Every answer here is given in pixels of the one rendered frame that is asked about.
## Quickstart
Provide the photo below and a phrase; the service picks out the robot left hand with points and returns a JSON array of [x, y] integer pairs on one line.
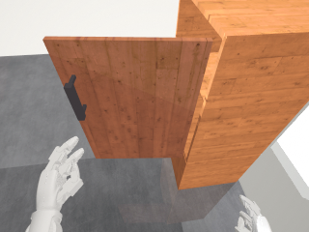
[[54, 178]]

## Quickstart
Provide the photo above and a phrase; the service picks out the robot left forearm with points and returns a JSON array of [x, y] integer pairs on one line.
[[45, 220]]

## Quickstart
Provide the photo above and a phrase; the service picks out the cupboard door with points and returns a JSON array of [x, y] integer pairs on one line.
[[141, 92]]

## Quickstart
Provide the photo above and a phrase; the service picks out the handle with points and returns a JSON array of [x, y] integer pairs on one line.
[[75, 102]]

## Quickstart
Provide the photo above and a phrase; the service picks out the robot right hand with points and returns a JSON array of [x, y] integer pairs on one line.
[[254, 221]]

